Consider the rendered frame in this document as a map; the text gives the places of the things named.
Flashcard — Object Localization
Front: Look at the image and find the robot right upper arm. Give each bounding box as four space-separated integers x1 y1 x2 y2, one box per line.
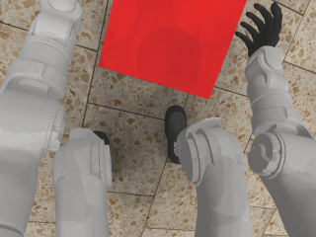
247 130 316 237

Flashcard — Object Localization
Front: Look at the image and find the robot left upper arm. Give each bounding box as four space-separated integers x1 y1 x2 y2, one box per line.
0 89 66 237

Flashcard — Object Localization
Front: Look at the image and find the robot right forearm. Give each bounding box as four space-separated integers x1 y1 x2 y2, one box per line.
244 45 316 140

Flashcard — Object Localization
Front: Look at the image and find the carton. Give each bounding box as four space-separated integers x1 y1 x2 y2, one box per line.
98 0 247 99

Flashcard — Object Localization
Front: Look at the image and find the right robot foot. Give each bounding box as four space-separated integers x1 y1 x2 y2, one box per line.
164 105 187 164

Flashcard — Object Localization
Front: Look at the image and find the robot left forearm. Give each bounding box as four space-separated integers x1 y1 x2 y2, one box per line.
0 0 82 101

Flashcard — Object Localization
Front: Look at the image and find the robot foot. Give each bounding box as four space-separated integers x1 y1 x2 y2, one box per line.
164 105 187 164
93 130 111 153

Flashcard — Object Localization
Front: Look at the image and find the left robot foot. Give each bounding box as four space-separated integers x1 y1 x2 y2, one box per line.
93 130 111 153

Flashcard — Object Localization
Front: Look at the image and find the robot right hand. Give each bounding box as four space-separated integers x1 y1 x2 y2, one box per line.
235 2 283 57

